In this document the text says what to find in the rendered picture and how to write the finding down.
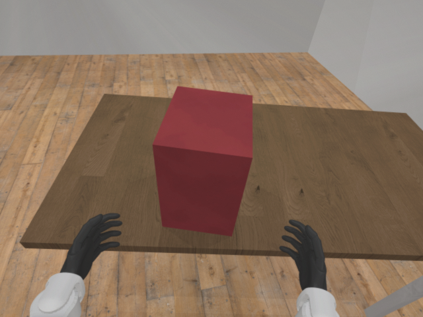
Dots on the right robot hand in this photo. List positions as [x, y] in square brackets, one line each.
[310, 259]

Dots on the carton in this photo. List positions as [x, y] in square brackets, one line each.
[203, 153]

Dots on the table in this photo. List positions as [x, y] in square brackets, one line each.
[354, 176]

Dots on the right robot forearm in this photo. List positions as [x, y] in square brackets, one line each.
[316, 302]

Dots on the left robot hand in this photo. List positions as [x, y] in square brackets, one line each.
[86, 246]

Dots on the left robot forearm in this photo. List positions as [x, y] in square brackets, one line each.
[61, 298]

